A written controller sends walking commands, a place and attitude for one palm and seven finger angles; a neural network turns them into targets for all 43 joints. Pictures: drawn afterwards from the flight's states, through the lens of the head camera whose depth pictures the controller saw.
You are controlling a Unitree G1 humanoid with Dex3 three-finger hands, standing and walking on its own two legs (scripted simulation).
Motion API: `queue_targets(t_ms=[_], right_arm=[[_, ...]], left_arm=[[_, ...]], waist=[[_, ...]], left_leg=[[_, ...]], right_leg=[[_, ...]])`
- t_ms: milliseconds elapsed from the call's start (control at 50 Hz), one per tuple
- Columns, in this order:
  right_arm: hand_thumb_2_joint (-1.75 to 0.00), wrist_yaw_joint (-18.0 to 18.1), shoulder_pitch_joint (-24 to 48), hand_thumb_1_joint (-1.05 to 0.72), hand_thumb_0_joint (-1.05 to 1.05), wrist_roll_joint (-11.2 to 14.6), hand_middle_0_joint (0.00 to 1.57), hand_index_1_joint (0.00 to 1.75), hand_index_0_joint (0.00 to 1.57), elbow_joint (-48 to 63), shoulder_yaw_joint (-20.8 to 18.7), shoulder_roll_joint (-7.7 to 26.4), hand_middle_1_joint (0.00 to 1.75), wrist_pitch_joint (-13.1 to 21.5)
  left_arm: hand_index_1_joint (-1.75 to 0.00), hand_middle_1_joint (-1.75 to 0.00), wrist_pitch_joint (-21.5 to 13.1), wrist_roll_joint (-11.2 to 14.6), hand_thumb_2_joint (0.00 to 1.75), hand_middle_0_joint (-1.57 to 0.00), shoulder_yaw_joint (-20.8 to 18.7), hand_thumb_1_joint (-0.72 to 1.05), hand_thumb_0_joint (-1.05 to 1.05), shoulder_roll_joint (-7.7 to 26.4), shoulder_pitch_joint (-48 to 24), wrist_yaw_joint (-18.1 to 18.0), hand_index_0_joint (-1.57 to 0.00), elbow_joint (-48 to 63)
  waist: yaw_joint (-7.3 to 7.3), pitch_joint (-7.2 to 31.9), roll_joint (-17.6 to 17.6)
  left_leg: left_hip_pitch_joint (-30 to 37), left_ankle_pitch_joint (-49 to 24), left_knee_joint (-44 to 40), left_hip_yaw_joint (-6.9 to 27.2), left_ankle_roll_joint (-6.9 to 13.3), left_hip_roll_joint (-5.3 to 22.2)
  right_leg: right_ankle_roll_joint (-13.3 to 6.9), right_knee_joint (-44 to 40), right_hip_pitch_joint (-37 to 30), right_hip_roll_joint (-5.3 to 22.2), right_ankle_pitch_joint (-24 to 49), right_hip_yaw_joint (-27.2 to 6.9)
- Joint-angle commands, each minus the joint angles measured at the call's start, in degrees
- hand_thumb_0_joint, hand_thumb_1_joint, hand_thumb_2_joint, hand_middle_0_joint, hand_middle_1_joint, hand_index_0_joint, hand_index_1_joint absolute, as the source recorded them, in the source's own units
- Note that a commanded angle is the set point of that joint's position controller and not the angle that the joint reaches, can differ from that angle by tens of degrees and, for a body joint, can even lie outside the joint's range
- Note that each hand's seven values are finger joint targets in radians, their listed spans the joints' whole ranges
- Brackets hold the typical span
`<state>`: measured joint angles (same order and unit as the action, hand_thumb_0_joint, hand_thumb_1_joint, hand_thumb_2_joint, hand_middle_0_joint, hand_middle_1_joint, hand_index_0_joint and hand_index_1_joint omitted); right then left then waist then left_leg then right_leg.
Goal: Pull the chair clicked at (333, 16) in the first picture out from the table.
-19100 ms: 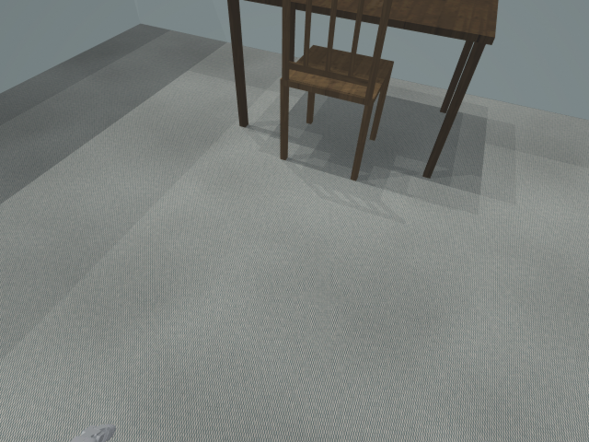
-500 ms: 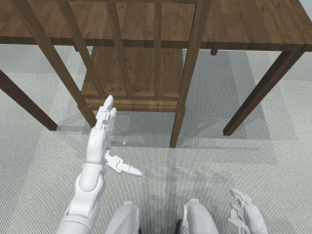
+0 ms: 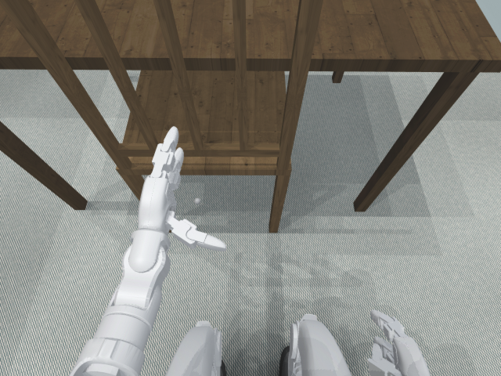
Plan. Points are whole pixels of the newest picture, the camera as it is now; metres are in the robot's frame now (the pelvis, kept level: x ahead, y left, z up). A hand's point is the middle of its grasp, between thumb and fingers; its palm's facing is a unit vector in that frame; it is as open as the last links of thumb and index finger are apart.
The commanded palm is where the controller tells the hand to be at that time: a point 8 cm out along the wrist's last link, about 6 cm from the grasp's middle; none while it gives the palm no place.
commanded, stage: push the fingers through the gap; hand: left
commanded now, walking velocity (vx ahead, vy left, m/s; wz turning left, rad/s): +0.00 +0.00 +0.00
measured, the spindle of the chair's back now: (184, 90) +0.58 +0.12 +0.06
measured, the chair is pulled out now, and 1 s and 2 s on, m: -0.10 -0.10 -0.10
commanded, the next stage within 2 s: hook a spindle and tug to test in 1.10 s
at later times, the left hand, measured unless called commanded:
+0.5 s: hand (202, 170) +0.43 +0.09 +0.02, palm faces -0.06 -1.00 -0.05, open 17.0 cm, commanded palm +0.41 +0.14 +0.02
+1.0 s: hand (203, 161) +0.45 +0.08 +0.02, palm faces -0.04 -1.00 -0.05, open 16.9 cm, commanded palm +0.43 +0.14 +0.02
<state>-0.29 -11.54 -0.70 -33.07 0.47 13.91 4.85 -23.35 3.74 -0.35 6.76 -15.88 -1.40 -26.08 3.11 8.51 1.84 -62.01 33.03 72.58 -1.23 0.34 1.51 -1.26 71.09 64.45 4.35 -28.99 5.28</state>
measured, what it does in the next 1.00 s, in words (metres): stands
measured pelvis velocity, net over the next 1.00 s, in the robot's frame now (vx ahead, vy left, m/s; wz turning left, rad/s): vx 0.00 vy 0.01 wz -0.03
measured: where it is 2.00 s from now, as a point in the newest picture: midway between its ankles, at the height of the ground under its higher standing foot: outside the picture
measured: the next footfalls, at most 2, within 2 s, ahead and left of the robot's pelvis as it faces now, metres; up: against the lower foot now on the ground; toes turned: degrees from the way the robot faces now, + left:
none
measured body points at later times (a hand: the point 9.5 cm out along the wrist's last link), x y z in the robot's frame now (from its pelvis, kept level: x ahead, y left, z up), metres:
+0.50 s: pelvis +0.00 +0.01 +0.00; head +0.14 +0.00 +0.43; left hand +0.43 +0.14 +0.03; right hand +0.09 -0.25 -0.13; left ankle +0.01 +0.12 -0.62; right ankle +0.04 -0.11 -0.62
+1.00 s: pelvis +0.00 +0.01 +0.00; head +0.15 +0.00 +0.43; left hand +0.45 +0.14 +0.02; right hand +0.07 -0.25 -0.13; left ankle +0.01 +0.12 -0.62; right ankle +0.04 -0.11 -0.62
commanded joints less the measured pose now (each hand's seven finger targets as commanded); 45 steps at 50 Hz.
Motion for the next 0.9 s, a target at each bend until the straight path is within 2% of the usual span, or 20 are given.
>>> queue_targets(t_ms=[0, 40, 80, 120, 140, 160, 180, 200, 240, 320, 360, 380, 460, 540, 680, 740, 760, 800, 820, 880], right_arm=[[-0.90, 0.18, -2.87, -0.90, 0.00, -0.06, 0.20, 0.30, 0.20, 6.11, -2.90, 7.22, 0.30, 2.10], [-0.90, 0.24, -3.13, -0.90, 0.00, -0.07, 0.20, 0.30, 0.20, 5.17, -2.92, 7.35, 0.30, 2.09], [-0.90, 0.45, -3.56, -0.90, 0.00, -0.12, 0.20, 0.30, 0.20, 5.06, -2.97, 7.73, 0.30, 2.21], [-0.90, 0.40, -3.76, -0.90, 0.00, -0.27, 0.20, 0.30, 0.20, 4.56, -2.95, 7.50, 0.30, 2.27], [-0.90, 0.31, -4.09, -0.90, 0.00, -0.36, 0.20, 0.30, 0.20, 4.41, -3.04, 7.53, 0.30, 2.26], [-0.90, 0.25, -4.33, -0.90, 0.00, -0.41, 0.20, 0.30, 0.20, 4.26, -3.02, 7.61, 0.30, 2.23], [-0.90, 0.21, -4.67, -0.90, 0.00, -0.38, 0.20, 0.30, 0.20, 4.40, -3.13, 7.89, 0.30, 2.27], [-0.90, 0.01, -4.94, -0.90, 0.00, -0.54, 0.20, 0.30, 0.20, 3.92, -3.08, 7.67, 0.30, 2.12], [-0.90, -0.08, -5.54, -0.90, 0.00, -0.58, 0.20, 0.30, 0.20, 3.63, -3.23, 7.81, 0.30, 1.93], [-0.90, -0.30, -6.29, -0.90, 0.00, -0.74, 0.20, 0.30, 0.20, 3.27, -3.31, 8.11, 0.30, 1.36], [-0.90, -0.35, -6.56, -0.90, 0.00, -0.82, 0.20, 0.30, 0.20, 2.78, -3.30, 8.01, 0.30, 1.20], [-0.90, -0.34, -6.91, -0.90, 0.00, -0.97, 0.20, 0.30, 0.20, 2.77, -3.41, 8.28, 0.30, 1.20], [-0.90, -0.67, -7.77, -0.90, 0.00, -1.30, 0.20, 0.30, 0.20, 2.16, -3.54, 8.28, 0.30, 0.59], [-0.90, -0.96, -8.39, -0.90, 0.00, -1.56, 0.20, 0.30, 0.20, 2.01, -3.52, 8.24, 0.30, -0.02], [-0.90, -1.16, -9.38, -0.90, 0.00, -1.86, 0.20, 0.30, 0.20, 1.23, -3.43, 8.34, 0.30, -0.87], [-0.90, -1.52, -9.81, -0.90, 0.00, -2.07, 0.20, 0.30, 0.20, 1.66, -3.55, 8.26, 0.30, -1.07], [-0.90, -1.65, -9.71, -0.90, 0.00, -1.96, 0.20, 0.30, 0.20, 1.73, -3.62, 8.13, 0.30, -1.27], [-0.90, -1.67, -9.71, -0.90, 0.00, -1.85, 0.20, 0.30, 0.20, 1.71, -3.52, 8.01, 0.30, -1.45], [-0.90, -1.65, -9.73, -0.90, 0.00, -1.78, 0.20, 0.30, 0.20, 1.61, -3.60, 8.13, 0.30, -1.59], [-0.90, -1.56, -9.61, -0.90, 0.00, -1.65, 0.20, 0.30, 0.20, 1.63, -3.53, 8.08, 0.30, -1.48]], left_arm=[[-0.08, -0.08, -4.58, 0.69, 0.30, -0.06, -1.69, -0.50, 0.00, 3.56, -15.53, 0.28, -0.06, 8.70], [-0.08, -0.08, -4.95, 0.94, 0.30, -0.06, -2.21, -0.50, 0.00, 4.25, -19.76, 0.14, -0.06, 7.72], [-0.08, -0.08, -5.44, 0.85, 0.30, -0.06, -4.76, -0.50, 0.00, 6.77, -20.89, -0.15, -0.06, 5.89], [-0.08, -0.08, -6.16, 0.62, 0.30, -0.06, -4.28, -0.50, 0.00, 6.20, -23.92, -0.08, -0.06, 5.58], [-0.08, -0.08, -6.22, 0.58, 0.30, -0.06, -5.01, -0.50, 0.00, 6.47, -23.55, -0.15, -0.06, 4.67], [-0.08, -0.08, -6.26, 0.63, 0.30, -0.06, -4.61, -0.50, 0.00, 6.00, -23.92, -0.15, -0.06, 3.82], [-0.08, -0.08, -6.29, 0.63, 0.30, -0.06, -5.53, -0.50, 0.00, 6.99, -24.17, -0.29, -0.06, 3.15], [-0.08, -0.08, -6.29, 0.54, 0.30, -0.06, -4.39, -0.50, 0.00, 5.56, -25.26, -0.14, -0.06, 2.48], [-0.08, -0.08, -6.35, 0.58, 0.30, -0.06, -4.96, -0.50, 0.00, 5.85, -26.43, -0.18, -0.06, 1.31], [-0.08, -0.08, -6.65, 0.14, 0.30, -0.06, -6.90, -0.50, 0.00, 7.25, -28.11, -0.83, -0.06, -1.32], [-0.08, -0.08, -7.06, -0.22, 0.30, -0.06, -5.68, -0.50, 0.00, 6.20, -31.51, -1.17, -0.06, -2.15], [-0.08, -0.08, -7.52, -0.61, 0.30, -0.06, -5.83, -0.50, 0.00, 6.63, -32.98, -1.46, -0.06, -1.63], [-0.08, -0.08, -7.79, -0.63, 0.30, -0.06, -7.56, -0.50, 0.00, 7.27, -33.06, -2.32, -0.06, -4.59], [-0.08, -0.08, -8.26, -1.40, 0.30, -0.06, -8.18, -0.50, 0.00, 7.52, -34.55, -2.95, -0.06, -6.10], [-0.08, -0.08, -9.11, -2.22, 0.30, -0.06, -8.10, -0.50, 0.00, 7.52, -40.46, -3.62, -0.06, -9.54], [-0.08, -0.08, -9.62, -1.82, 0.30, -0.06, -10.38, -0.50, 0.00, 9.18, -37.04, -3.62, -0.06, -8.20], [-0.08, -0.08, -9.51, -1.81, 0.30, -0.06, -9.26, -0.50, 0.00, 8.10, -36.14, -3.38, -0.06, -8.24], [-0.08, -0.08, -9.71, -1.88, 0.30, -0.06, -8.79, -0.50, 0.00, 8.01, -37.27, -3.09, -0.06, -7.42], [-0.08, -0.08, -9.54, -1.90, 0.30, -0.06, -10.12, -0.50, 0.00, 9.21, -36.46, -3.17, -0.06, -8.51], [-0.08, -0.08, -9.91, -2.01, 0.30, -0.06, -7.72, -0.50, 0.00, 7.23, -38.69, -2.95, -0.06, -7.57]], waist=[[1.87, 24.11, -2.74], [2.77, 23.61, -3.61], [2.48, 23.94, -4.44], [2.83, 24.63, -1.54], [2.42, 25.05, -1.21], [2.86, 25.38, -2.14], [2.32, 26.10, -0.42], [3.18, 26.28, -0.65], [3.37, 26.51, -2.10], [3.24, 26.46, -1.48], [4.26, 25.98, -1.26], [4.16, 27.00, 0.39], [4.25, 28.04, -1.52], [4.24, 28.25, -0.26], [5.85, 27.81, -0.72], [4.09, 31.58, 0.45], [4.64, 31.25, -1.45], [4.66, 30.92, 0.32], [4.49, 29.95, -1.27], [5.38, 28.49, -0.19]], left_leg=[[9.28, -17.12, -9.03, 1.92, 0.54, -1.93], [7.99, -14.96, -8.63, 1.75, 0.78, -1.85], [6.55, -14.35, -8.58, 1.62, 0.87, -1.97], [7.86, -14.78, -8.59, 1.59, 0.77, -1.94], [8.34, -15.25, -8.75, 1.53, 0.65, -1.98], [8.68, -16.08, -8.80, 1.72, 0.68, -1.84], [9.28, -17.40, -8.99, 2.01, 0.56, -1.85], [9.99, -17.92, -8.78, 1.94, 0.60, -1.73], [9.52, -18.12, -8.95, 2.01, 0.56, -1.59], [9.78, -18.33, -9.24, 2.15, 0.40, -1.51], [9.99, -17.76, -9.14, 2.30, 0.43, -1.31], [11.36, -19.27, -9.16, 2.76, 0.33, -1.28], [10.88, -20.09, -8.88, 2.26, 0.27, -1.25], [11.55, -20.84, -9.09, 2.35, 0.14, -1.12], [10.75, -20.33, -8.58, 2.58, 0.33, -1.03], [12.10, -23.36, -8.74, 2.14, 0.00, -1.19], [11.57, -23.22, -8.62, 1.90, 0.21, -1.13], [11.56, -23.05, -8.75, 2.02, 0.15, -1.15], [10.41, -21.79, -8.72, 1.87, 0.24, -1.17], [11.02, -20.65, -8.95, 2.18, 0.37, -1.05]], right_leg=[[-0.11, -10.04, -19.45, -2.37, 15.69, -4.22], [0.13, -10.80, -18.97, -2.37, 13.55, -4.71], [0.14, -10.90, -20.02, -2.53, 13.05, -5.08], [0.06, -10.46, -18.67, -2.44, 13.26, -5.00], [0.02, -10.37, -18.75, -2.49, 13.54, -4.88], [0.07, -10.24, -18.75, -2.57, 14.44, -4.68], [-0.18, -9.56, -18.35, -2.66, 15.14, -4.30], [0.03, -9.65, -17.79, -2.71, 15.74, -4.28], [0.10, -9.63, -18.35, -2.80, 16.16, -4.16], [0.07, -9.43, -17.34, -2.97, 15.76, -3.92], [0.14, -9.47, -15.99, -3.07, 14.98, -3.84], [-0.04, -8.76, -15.02, -3.09, 15.49, -3.51], [0.21, -9.02, -16.34, -3.22, 16.86, -3.78], [0.08, -8.74, -15.46, -3.33, 17.00, -3.51], [0.17, -8.59, -14.12, -3.60, 16.74, -3.52], [-0.03, -8.28, -17.32, -3.60, 19.92, -3.81], [0.16, -8.65, -18.05, -3.64, 20.68, -3.91], [0.08, -8.46, -17.76, -3.59, 20.66, -3.94], [0.17, -8.69, -18.06, -3.63, 19.77, -4.04], [0.15, -8.98, -16.15, -3.68, 18.13, -3.87]])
